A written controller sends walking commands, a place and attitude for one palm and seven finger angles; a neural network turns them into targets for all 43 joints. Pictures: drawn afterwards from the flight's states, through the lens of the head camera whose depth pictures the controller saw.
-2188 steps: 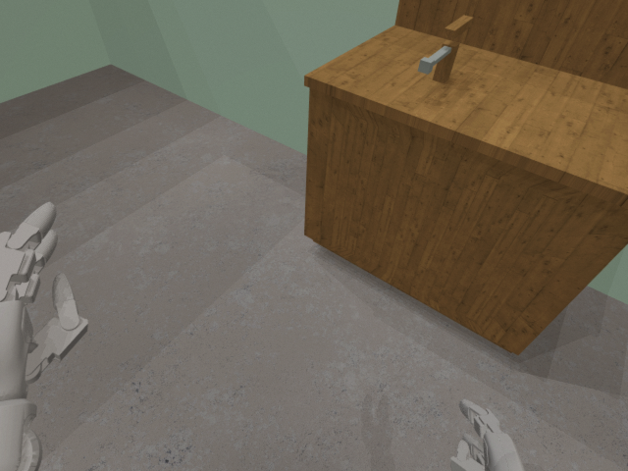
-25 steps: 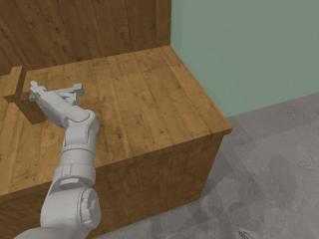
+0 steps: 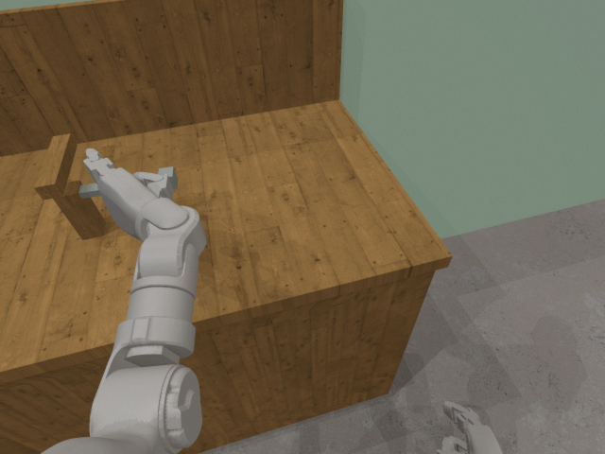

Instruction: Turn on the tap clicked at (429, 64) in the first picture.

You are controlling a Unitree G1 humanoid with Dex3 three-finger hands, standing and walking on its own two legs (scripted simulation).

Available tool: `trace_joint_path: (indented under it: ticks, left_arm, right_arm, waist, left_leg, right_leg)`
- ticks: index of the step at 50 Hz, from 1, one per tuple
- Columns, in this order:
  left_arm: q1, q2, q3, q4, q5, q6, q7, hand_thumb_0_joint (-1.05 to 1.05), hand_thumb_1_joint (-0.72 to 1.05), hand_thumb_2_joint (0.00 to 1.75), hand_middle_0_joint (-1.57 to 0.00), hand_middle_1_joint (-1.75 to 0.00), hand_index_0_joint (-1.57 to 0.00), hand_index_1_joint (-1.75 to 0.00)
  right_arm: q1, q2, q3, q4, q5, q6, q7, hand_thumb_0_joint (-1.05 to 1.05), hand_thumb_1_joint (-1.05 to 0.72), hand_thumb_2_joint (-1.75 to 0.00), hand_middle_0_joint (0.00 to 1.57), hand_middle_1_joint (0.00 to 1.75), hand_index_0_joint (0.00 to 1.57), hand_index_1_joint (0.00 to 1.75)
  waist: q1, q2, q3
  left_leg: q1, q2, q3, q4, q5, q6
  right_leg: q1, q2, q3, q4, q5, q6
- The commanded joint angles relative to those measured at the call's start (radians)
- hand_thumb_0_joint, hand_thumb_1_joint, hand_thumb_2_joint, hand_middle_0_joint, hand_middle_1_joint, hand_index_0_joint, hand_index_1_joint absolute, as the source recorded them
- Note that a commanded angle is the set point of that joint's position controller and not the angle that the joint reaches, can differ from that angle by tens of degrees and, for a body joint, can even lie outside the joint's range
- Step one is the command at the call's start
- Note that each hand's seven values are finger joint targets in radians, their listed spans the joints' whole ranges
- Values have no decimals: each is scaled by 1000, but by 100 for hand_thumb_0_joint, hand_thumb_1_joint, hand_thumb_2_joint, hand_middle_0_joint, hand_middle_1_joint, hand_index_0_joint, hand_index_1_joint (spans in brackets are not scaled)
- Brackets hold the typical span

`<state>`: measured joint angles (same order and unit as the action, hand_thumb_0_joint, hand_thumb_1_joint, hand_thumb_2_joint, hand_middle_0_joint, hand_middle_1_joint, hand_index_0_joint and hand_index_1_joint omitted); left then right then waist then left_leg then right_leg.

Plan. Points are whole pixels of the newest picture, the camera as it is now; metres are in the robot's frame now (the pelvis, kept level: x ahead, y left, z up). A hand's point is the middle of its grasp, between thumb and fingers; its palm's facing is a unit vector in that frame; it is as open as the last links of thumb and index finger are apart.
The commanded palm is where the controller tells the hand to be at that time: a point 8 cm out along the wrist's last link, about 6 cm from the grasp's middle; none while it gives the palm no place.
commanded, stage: lift the hand up off the lever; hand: left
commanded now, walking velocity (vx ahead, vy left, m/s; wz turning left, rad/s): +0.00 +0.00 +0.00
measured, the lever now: (168, 179) +0.51 +0.28 +0.09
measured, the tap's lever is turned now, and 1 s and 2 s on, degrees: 86 86 86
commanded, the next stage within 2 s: draw the hand back beside the body in 0.14 s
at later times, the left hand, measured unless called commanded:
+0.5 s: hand (177, 205) +0.37 +0.20 +0.16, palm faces +0.42 -0.90 -0.08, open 7.7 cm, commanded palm +0.31 +0.25 +0.17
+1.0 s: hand (116, 269) +0.26 +0.23 +0.17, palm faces +0.29 -0.92 -0.25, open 7.6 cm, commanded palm +0.22 +0.28 +0.17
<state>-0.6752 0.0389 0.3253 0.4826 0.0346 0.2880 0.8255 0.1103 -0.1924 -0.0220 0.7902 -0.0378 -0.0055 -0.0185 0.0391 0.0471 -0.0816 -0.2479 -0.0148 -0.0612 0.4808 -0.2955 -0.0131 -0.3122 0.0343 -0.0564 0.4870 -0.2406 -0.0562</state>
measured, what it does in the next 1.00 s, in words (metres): stands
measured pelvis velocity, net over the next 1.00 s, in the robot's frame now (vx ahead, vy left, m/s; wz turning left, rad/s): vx -0.02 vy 0.02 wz -0.05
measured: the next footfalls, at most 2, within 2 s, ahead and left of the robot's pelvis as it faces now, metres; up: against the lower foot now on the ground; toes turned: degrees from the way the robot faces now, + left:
none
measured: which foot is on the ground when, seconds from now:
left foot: down 0.00-1.00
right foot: down 0.00-1.00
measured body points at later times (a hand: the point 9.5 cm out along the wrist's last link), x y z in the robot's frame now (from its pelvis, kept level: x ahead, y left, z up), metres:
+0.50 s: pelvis +0.00 +0.00 +0.00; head -0.01 -0.03 +0.45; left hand +0.34 +0.24 +0.17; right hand +0.15 -0.25 -0.11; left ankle -0.03 +0.13 -0.74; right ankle +0.01 -0.08 -0.74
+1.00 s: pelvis -0.02 +0.02 +0.01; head -0.04 +0.00 +0.46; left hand +0.24 +0.27 +0.18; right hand +0.17 -0.20 -0.08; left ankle -0.03 +0.13 -0.74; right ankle +0.01 -0.08 -0.74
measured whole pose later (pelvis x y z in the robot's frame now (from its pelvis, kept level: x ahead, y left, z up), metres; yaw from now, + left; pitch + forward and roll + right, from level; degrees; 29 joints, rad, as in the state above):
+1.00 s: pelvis -0.02 +0.02 +0.01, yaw -3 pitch -6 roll +0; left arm 0.09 0.30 0.19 -0.09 -0.08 -0.13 0.10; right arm 0.14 -0.19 0.02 0.65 0.01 -0.04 -0.03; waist 0.04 0.06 0.05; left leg 0.00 -0.01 -0.01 0.31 -0.21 0.01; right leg -0.08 0.04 0.00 0.31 -0.14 -0.04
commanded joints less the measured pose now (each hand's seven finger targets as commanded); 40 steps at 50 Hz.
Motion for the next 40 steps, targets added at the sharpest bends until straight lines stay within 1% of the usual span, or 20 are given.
trace_joint_path:
  ticks: [1, 2, 6, 12, 13, 14, 15, 16, 18, 19, 21, 22, 23, 24, 28, 31, 34, 35, 37, 40]
  left_arm:
    - [-402, 165, -28, -199, 35, -37, -3, 0, 90, 90, -15, -15, -15, -15]
    - [-409, 200, 2, -208, 34, -42, -4, 0, 90, 90, -15, -15, -15, -15]
    - [-441, 168, -39, -244, 44, -48, -4, 0, 90, 90, -15, -15, -15, -15]
    - [-429, 196, -19, -262, 42, -53, -11, 0, 90, 90, -15, -15, -15, -15]
    - [-357, 169, -185, -340, 82, -63, -169, 0, 90, 90, -15, -15, -15, -15]
    - [-321, 267, -86, -355, 61, -73, -239, 0, 90, 90, -15, -16, -15, -16]
    - [-293, 266, -111, -439, 42, -86, -306, 0, 90, 90, -15, -16, -15, -16]
    - [-229, 267, -118, -456, 17, -95, -371, 0, 90, 90, -15, -16, -15, -16]
    - [-76, 307, -85, -447, -54, -111, -508, 0, 90, 90, -16, -17, -16, -17]
    - [-13, 357, -13, -452, -96, -109, -543, 0, 90, 90, -16, -17, -16, -17]
    - [38, 365, 25, -528, -141, -84, -548, 0, 90, 90, -16, -18, -16, -18]
    - [76, 386, 65, -564, -145, -73, -526, 0, 90, 90, -16, -18, -16, -18]
    - [203, 537, 37, -508, -110, -174, -587, 0, 90, 90, -16, -18, -16, -18]
    - [245, 541, 63, -512, -120, -230, -612, 0, 90, 90, -16, -19, -16, -19]
    - [208, 514, -17, -742, -116, -377, -667, 0, 90, 90, -17, -20, -17, -20]
    - [254, 476, -57, -678, -116, -414, -678, 0, 90, 90, -17, -21, -17, -21]
    - [261, 425, -117, -658, -109, -445, -686, 0, 90, 90, -17, -22, -17, -22]
    - [270, 419, -126, -640, -109, -451, -687, 0, 90, 90, -17, -22, -17, -22]
    - [284, 433, -110, -667, -105, -469, -688, 0, 90, 90, -18, -22, -18, -22]
    - [365, 454, -73, -687, -107, -484, -689, 0, 90, 90, -18, -23, -18, -23]
  right_arm:
    - [-87, -113, -30, -128, 4, -36, -12, 0, -90, -90, 20, 30, 20, 30]
    - [-94, -116, -30, -126, 5, -32, -16, 0, -90, -90, 20, 30, 20, 30]
    - [-96, -111, -29, -129, 4, -39, -15, 0, -90, -90, 20, 30, 20, 30]
    - [-98, -117, -33, -124, 5, -42, -20, 0, -90, -90, 20, 30, 20, 30]
    - [-54, -146, -34, -129, 8, -19, -37, 0, -90, -90, 20, 30, 20, 30]
    - [-38, -145, -40, -148, 21, -14, -51, 0, -90, -90, 20, 30, 20, 30]
    - [-47, -136, -32, -171, 27, -6, -64, 0, -90, -90, 20, 30, 20, 30]
    - [-51, -129, -27, -185, 36, -4, -75, 0, -90, -90, 20, 30, 20, 30]
    - [-50, -129, -10, -203, 56, 4, -91, 0, -90, -90, 20, 30, 20, 30]
    - [-61, -126, -4, -216, 66, 4, -99, 0, -90, -90, 20, 30, 20, 30]
    - [-98, -113, 10, -243, 76, -7, -105, 0, -90, -90, 20, 30, 20, 30]
    - [-123, -109, 12, -248, 80, -12, -102, 0, -90, -90, 20, 30, 20, 30]
    - [-54, -137, 0, -221, 56, -25, -71, 0, -90, -90, 20, 30, 20, 30]
    - [-60, -130, -4, -241, 61, -34, -58, 0, -90, -90, 20, 30, 20, 30]
    - [-81, -131, -13, -280, 61, -86, -44, 0, -90, -90, 20, 30, 20, 30]
    - [-74, -138, -16, -269, 61, -105, -41, 0, -90, -90, 20, 30, 20, 30]
    - [-76, -136, -12, -261, 64, -111, -43, 0, -90, -90, 20, 30, 20, 30]
    - [-81, -136, -9, -259, 63, -111, -43, 0, -90, -90, 20, 30, 20, 30]
    - [-88, -137, -11, -261, 63, -111, -44, 0, -90, -90, 20, 30, 20, 30]
    - [-97, -132, -6, -268, 55, -103, -43, 0, -90, -90, 20, 30, 20, 30]
  waist:
    - [-4, -111, -283]
    - [3, -87, -290]
    - [-8, -83, -300]
    - [-7, -76, -298]
    - [-57, -113, -298]
    - [-37, -117, -326]
    - [-22, -71, -355]
    - [-18, -85, -332]
    - [-1, -101, -265]
    - [24, -113, -244]
    - [50, -86, -218]
    - [67, -27, -199]
    - [3, -44, -131]
    - [22, -82, -145]
    - [-3, 48, -142]
    - [-18, -44, -67]
    - [-28, -2, -11]
    - [-28, -23, 10]
    - [-22, -4, -16]
    - [-3, -34, -49]
  left_leg:
    - [2, 0, 76, -28, 337, -1]
    - [9, -1, 74, -31, 335, 0]
    - [12, -2, 77, -26, 329, 5]
    - [19, -3, 73, -25, 335, 7]
    - [65, -4, 80, -15, 366, 33]
    - [80, -3, 85, -18, 384, 44]
    - [97, -8, 84, -28, 406, 45]
    - [103, -5, 82, -35, 405, 47]
    - [94, 0, 77, -60, 378, 48]
    - [79, 1, 82, -72, 345, 49]
    - [67, -1, 86, -91, 312, 44]
    - [72, -1, 88, -99, 305, 38]
    - [91, 11, 87, -115, 277, 46]
    - [75, 8, 90, -121, 288, 51]
    - [172, 5, 95, -141, 301, 49]
    - [176, 7, 93, -154, 233, 55]
    - [185, 1, 83, -176, 143, 53]
    - [175, -1, 78, -184, 113, 54]
    - [190, -3, 73, -193, 103, 53]
    - [183, 0, 65, -210, 135, 50]
  right_leg:
    - [244, -51, 12, -51, 302, 35]
    - [244, -51, 14, -51, 297, 33]
    - [245, -54, 19, -52, 301, 36]
    - [243, -53, 16, -49, 309, 36]
    - [254, -46, 42, -14, 406, 30]
    - [289, -47, 48, -22, 466, 33]
    - [331, -46, 55, -18, 504, 32]
    - [340, -45, 57, -28, 518, 35]
    - [345, -38, 59, -46, 496, 34]
    - [363, -41, 67, -66, 486, 42]
    - [374, -43, 71, -89, 430, 46]
    - [359, -38, 67, -95, 374, 38]
    - [353, -57, 74, -100, 397, 51]
    - [383, -54, 75, -97, 415, 52]
    - [338, -38, 78, -142, 333, 35]
    - [284, -27, 77, -182, 240, 39]
    - [237, -25, 70, -212, 114, 33]
    - [230, -25, 69, -224, 77, 33]
    - [241, -26, 66, -230, 61, 29]
    - [298, -24, 58, -222, 93, 24]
